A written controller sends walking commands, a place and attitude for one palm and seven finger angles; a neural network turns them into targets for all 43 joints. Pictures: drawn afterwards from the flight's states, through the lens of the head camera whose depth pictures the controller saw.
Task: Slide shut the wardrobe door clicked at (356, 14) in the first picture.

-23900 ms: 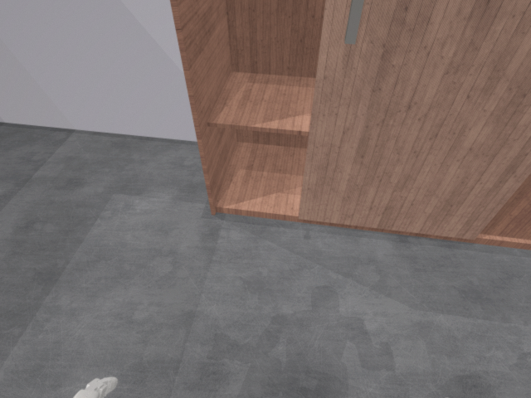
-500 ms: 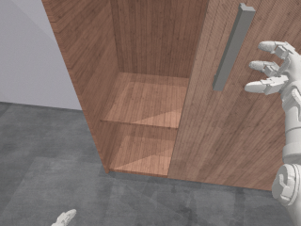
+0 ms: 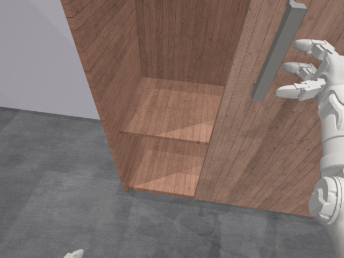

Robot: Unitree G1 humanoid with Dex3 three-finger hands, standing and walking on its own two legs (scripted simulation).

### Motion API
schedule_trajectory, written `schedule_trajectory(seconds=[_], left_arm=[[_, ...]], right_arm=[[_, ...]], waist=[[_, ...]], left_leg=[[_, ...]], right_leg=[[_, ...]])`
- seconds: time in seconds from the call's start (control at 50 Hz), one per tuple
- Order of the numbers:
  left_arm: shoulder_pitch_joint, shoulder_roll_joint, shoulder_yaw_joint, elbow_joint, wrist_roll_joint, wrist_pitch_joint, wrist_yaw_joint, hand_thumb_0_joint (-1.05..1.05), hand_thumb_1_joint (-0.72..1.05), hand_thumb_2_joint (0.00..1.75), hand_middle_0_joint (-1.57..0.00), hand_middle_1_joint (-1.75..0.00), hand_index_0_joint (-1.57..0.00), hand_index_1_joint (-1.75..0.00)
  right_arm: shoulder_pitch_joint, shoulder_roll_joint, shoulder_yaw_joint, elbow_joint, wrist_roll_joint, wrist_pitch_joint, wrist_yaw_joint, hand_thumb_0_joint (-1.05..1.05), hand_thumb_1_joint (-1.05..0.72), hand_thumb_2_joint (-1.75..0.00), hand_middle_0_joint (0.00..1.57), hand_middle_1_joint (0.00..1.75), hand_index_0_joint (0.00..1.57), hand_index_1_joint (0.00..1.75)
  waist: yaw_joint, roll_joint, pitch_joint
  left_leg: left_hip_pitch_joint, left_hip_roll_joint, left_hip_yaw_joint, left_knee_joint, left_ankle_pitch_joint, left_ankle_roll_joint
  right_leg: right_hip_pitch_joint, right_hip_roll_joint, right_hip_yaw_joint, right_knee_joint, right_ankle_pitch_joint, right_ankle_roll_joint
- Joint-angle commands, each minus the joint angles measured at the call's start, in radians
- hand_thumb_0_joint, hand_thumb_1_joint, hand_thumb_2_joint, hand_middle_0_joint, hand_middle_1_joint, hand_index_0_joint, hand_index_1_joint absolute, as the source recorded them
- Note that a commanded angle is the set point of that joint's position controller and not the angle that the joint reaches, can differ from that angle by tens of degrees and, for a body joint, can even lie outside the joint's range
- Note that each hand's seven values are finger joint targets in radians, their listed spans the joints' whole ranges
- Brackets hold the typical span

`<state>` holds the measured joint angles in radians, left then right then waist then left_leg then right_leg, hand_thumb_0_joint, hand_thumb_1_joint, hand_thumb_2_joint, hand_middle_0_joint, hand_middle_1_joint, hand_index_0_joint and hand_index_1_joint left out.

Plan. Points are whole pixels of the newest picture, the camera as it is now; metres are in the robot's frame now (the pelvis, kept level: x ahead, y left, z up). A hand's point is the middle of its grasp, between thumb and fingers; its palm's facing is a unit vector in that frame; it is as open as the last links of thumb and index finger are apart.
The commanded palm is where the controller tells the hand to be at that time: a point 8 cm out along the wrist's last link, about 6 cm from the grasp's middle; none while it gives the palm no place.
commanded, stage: feel for the door with the fingertips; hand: right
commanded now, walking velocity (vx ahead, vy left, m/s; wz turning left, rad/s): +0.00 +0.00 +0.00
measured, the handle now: (271, 55) +0.54 -0.15 +0.23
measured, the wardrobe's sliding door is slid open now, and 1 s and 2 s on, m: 0.41 0.41 0.41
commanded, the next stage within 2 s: slide the fingers in behind the handle in 0.78 s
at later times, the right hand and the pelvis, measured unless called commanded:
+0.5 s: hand (293, 70) +0.47 -0.18 +0.23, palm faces +0.05 +1.00 +0.01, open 13.9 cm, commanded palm +0.46 -0.23 +0.22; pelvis +0.00 +0.00 +0.00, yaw +0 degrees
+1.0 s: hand (287, 64) +0.49 -0.17 +0.24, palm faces +0.05 +1.00 +0.01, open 13.8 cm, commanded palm +0.47 -0.22 +0.22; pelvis +0.00 +0.00 +0.00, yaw +1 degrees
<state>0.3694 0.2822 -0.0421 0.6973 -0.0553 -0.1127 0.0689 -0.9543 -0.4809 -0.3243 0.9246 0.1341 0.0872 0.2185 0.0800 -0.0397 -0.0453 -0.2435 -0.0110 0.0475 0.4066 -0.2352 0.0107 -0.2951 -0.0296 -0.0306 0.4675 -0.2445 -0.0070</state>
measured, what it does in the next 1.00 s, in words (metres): stands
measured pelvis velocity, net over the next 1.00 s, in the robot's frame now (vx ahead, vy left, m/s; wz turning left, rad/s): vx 0.00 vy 0.00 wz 0.02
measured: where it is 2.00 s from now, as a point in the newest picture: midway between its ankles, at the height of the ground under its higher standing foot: outside the picture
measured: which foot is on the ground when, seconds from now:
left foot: down 0.00-1.00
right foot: down 0.00-1.00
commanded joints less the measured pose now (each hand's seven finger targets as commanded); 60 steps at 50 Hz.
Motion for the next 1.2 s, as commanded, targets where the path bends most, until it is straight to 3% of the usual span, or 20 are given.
schedule_trajectory(seconds=[0.0, 0.06, 0.12, 0.2, 0.24, 0.28, 0.3, 0.32, 0.44, 0.54, 0.62, 0.68, 0.74, 0.82, 0.88, 0.92, 0.98, 1.04, 1.1, 1.18], left_arm=[[-0.003, 0.141, 0.062, -0.104, -0.006, -0.044, 0.006, 0.00, 0.90, 0.90, -0.20, -0.30, -0.20, -0.30], [-0.008, 0.136, 0.063, -0.104, -0.005, -0.045, 0.003, 0.00, 0.90, 0.90, -0.20, -0.30, -0.20, -0.30], [-0.014, 0.132, 0.066, -0.112, 0.001, -0.047, -0.005, 0.00, 0.90, 0.90, -0.20, -0.30, -0.20, -0.30], [-0.022, 0.132, 0.065, -0.106, -0.001, -0.035, -0.003, 0.00, 0.90, 0.90, -0.20, -0.30, -0.20, -0.30], [-0.023, 0.132, 0.066, -0.106, -0.001, -0.031, 0.000, 0.00, 0.90, 0.90, -0.20, -0.30, -0.20, -0.30], [-0.024, 0.126, 0.064, -0.108, 0.002, -0.030, -0.001, 0.00, 0.90, 0.90, -0.20, -0.30, -0.20, -0.30], [-0.021, 0.128, 0.064, -0.106, 0.001, -0.030, -0.001, 0.00, 0.90, 0.90, -0.20, -0.30, -0.20, -0.30], [-0.023, 0.126, 0.063, -0.106, 0.002, -0.031, -0.001, 0.00, 0.90, 0.90, -0.20, -0.30, -0.20, -0.30], [-0.003, 0.134, 0.064, -0.082, 0.001, -0.026, 0.005, 0.00, 0.90, 0.90, -0.20, -0.30, -0.20, -0.30], [0.009, 0.132, 0.063, -0.080, 0.004, -0.029, 0.000, 0.00, 0.90, 0.90, -0.20, -0.30, -0.20, -0.30], [0.014, 0.130, 0.063, -0.068, 0.008, -0.035, -0.004, 0.00, 0.90, 0.90, -0.20, -0.30, -0.20, -0.30], [0.038, 0.143, 0.066, -0.053, 0.015, -0.034, -0.001, 0.00, 0.90, 0.90, -0.20, -0.30, -0.20, -0.30], [0.044, 0.141, 0.065, -0.058, 0.018, -0.033, -0.005, 0.00, 0.90, 0.90, -0.20, -0.30, -0.20, -0.30], [0.055, 0.136, 0.068, -0.068, 0.020, -0.029, -0.013, 0.00, 0.90, 0.90, -0.20, -0.30, -0.20, -0.30], [0.059, 0.137, 0.072, -0.068, 0.017, -0.027, -0.014, 0.00, 0.90, 0.90, -0.20, -0.30, -0.20, -0.30], [0.058, 0.144, 0.075, -0.071, 0.014, -0.028, -0.010, 0.00, 0.90, 0.90, -0.20, -0.30, -0.20, -0.30], [0.051, 0.139, 0.072, -0.074, 0.008, -0.026, -0.006, 0.00, 0.90, 0.90, -0.20, -0.30, -0.20, -0.30], [0.060, 0.148, 0.076, -0.068, 0.006, -0.026, -0.006, 0.00, 0.90, 0.90, -0.20, -0.30, -0.20, -0.30], [0.048, 0.143, 0.073, -0.067, 0.003, -0.029, -0.004, 0.00, 0.90, 0.90, -0.20, -0.30, -0.20, -0.30], [0.055, 0.145, 0.072, -0.051, 0.006, -0.040, -0.001, 0.00, 0.90, 0.90, -0.20, -0.30, -0.20, -0.30]], right_arm=[[-0.495, -0.191, -0.014, -0.215, 0.030, -0.060, -0.004, 0.00, 0.50, -0.30, 0.30, 1.20, 0.30, 1.20], [-0.500, -0.190, -0.016, -0.260, 0.022, -0.051, -0.023, 0.00, 0.50, -0.30, 0.30, 1.20, 0.30, 1.20], [-0.472, -0.188, -0.030, -0.334, 0.018, -0.055, -0.050, 0.00, 0.50, -0.30, 0.30, 1.20, 0.30, 1.20], [-0.474, -0.209, -0.050, -0.325, 0.013, -0.044, -0.071, 0.00, 0.50, -0.30, 0.30, 1.20, 0.30, 1.20], [-0.490, -0.239, -0.066, -0.322, -0.002, -0.038, -0.079, 0.00, 0.50, -0.30, 0.30, 1.20, 0.30, 1.20], [-0.529, -0.188, -0.017, -0.340, -0.009, -0.040, -0.081, 0.00, 0.50, -0.30, 0.30, 1.20, 0.30, 1.20], [-0.534, -0.214, -0.033, -0.327, -0.017, -0.041, -0.082, 0.00, 0.50, -0.30, 0.30, 1.20, 0.30, 1.20], [-0.543, -0.189, -0.015, -0.340, -0.015, -0.043, -0.080, 0.00, 0.50, -0.30, 0.30, 1.20, 0.30, 1.20], [-0.574, -0.170, 0.002, -0.200, 0.000, -0.027, -0.051, 0.00, 0.50, -0.30, 0.30, 1.20, 0.30, 1.20], [-0.610, -0.152, 0.022, -0.188, -0.006, -0.056, -0.050, 0.00, 0.50, -0.30, 0.30, 1.20, 0.30, 1.20], [-0.660, -0.081, 0.072, -0.188, 0.003, -0.078, -0.055, 0.00, 0.50, -0.30, 0.30, 1.20, 0.30, 1.20], [-0.668, -0.163, -0.005, -0.133, 0.005, -0.086, -0.073, 0.00, 0.50, -0.30, 0.30, 1.20, 0.30, 1.20], [-0.664, -0.237, -0.059, -0.121, -0.024, -0.101, -0.091, 0.00, 0.50, -0.30, 0.30, 1.20, 0.30, 1.20], [-0.655, -0.256, -0.058, -0.142, -0.059, -0.134, -0.103, 0.00, 0.50, -0.30, 0.30, 1.20, 0.30, 1.20], [-0.639, -0.205, -0.022, -0.142, -0.042, -0.136, -0.087, 0.00, 0.50, -0.30, 0.30, 1.20, 0.30, 1.20], [-0.613, -0.248, -0.064, -0.145, -0.030, -0.129, -0.075, 0.00, 0.50, -0.30, 0.30, 1.20, 0.30, 1.20], [-0.610, -0.189, -0.006, -0.143, -0.028, -0.118, -0.057, 0.00, 0.50, -0.30, 0.30, 1.20, 0.30, 1.20], [-0.579, -0.232, -0.040, -0.125, -0.030, -0.100, -0.058, 0.00, 0.50, -0.30, 0.30, 1.20, 0.30, 1.20], [-0.609, -0.178, 0.003, -0.131, -0.020, -0.096, -0.056, 0.00, 0.50, -0.30, 0.30, 1.20, 0.30, 1.20], [-0.666, -0.161, 0.020, -0.100, -0.018, -0.105, -0.067, 0.00, 0.50, -0.30, 0.30, 1.20, 0.30, 1.20]], waist=[[0.002, 0.035, -0.305], [-0.006, -0.016, -0.303], [-0.022, 0.000, -0.344], [-0.018, 0.043, -0.311], [-0.019, 0.024, -0.315], [-0.009, -0.010, -0.321], [-0.007, -0.011, -0.328], [-0.005, -0.029, -0.338], [0.022, 0.036, -0.291], [0.023, -0.011, -0.318], [0.042, -0.025, -0.315], [0.029, 0.045, -0.321], [0.012, 0.016, -0.357], [0.010, -0.014, -0.373], [0.016, -0.003, -0.357], [0.008, 0.011, -0.374], [0.019, -0.013, -0.317], [0.012, 0.012, -0.296], [0.026, -0.005, -0.273], [0.043, -0.002, -0.245]], left_leg=[[0.049, -0.017, -0.013, -0.032, 0.306, 0.008], [0.047, -0.015, -0.014, -0.031, 0.306, 0.011], [0.079, -0.017, -0.012, -0.024, 0.336, 0.013], [0.087, -0.018, -0.013, -0.024, 0.352, 0.010], [0.084, -0.015, -0.016, -0.024, 0.341, 0.009], [0.076, -0.013, -0.015, -0.023, 0.348, 0.013], [0.069, -0.015, -0.016, -0.023, 0.345, 0.012], [0.066, -0.015, -0.016, -0.022, 0.358, 0.013], [0.034, -0.013, -0.013, -0.026, 0.339, 0.007], [0.015, -0.012, -0.014, -0.017, 0.336, 0.012], [-0.026, -0.016, -0.008, -0.014, 0.318, 0.010], [0.000, -0.016, -0.005, -0.013, 0.302, 0.011], [0.033, -0.012, -0.018, -0.002, 0.338, 0.009], [0.048, -0.013, -0.022, -0.001, 0.357, 0.010], [0.051, -0.017, -0.015, -0.010, 0.339, 0.013], [0.068, -0.019, -0.022, -0.014, 0.351, 0.010], [0.047, -0.017, -0.016, -0.024, 0.319, 0.013], [0.034, -0.020, -0.016, -0.031, 0.292, 0.011], [0.009, -0.018, -0.016, -0.039, 0.258, 0.009], [-0.028, -0.014, -0.018, -0.050, 0.186, 0.007]], right_leg=[[0.192, 0.026, 0.034, -0.020, 0.277, -0.044], [0.200, 0.026, 0.034, -0.022, 0.292, -0.041], [0.217, 0.026, 0.036, -0.023, 0.329, -0.041], [0.194, 0.024, 0.029, -0.026, 0.328, -0.045], [0.198, 0.024, 0.024, -0.027, 0.320, -0.045], [0.214, 0.026, 0.025, -0.022, 0.335, -0.043], [0.221, 0.024, 0.029, -0.021, 0.335, -0.042], [0.240, 0.025, 0.028, -0.019, 0.351, -0.041], [0.198, 0.026, 0.028, -0.013, 0.306, -0.042], [0.224, 0.027, 0.038, -0.003, 0.334, -0.037], [0.251, 0.021, 0.050, 0.003, 0.347, -0.032], [0.213, 0.022, 0.056, -0.004, 0.325, -0.034], [0.198, 0.026, 0.043, -0.003, 0.337, -0.037], [0.198, 0.025, 0.035, -0.001, 0.351, -0.037], [0.200, 0.021, 0.035, -0.008, 0.341, -0.034], [0.201, 0.020, 0.029, -0.012, 0.332, -0.038], [0.186, 0.021, 0.025, -0.019, 0.303, -0.038], [0.169, 0.019, 0.028, -0.027, 0.277, -0.041], [0.170, 0.020, 0.026, -0.030, 0.244, -0.040], [0.160, 0.020, 0.031, -0.029, 0.186, -0.039]])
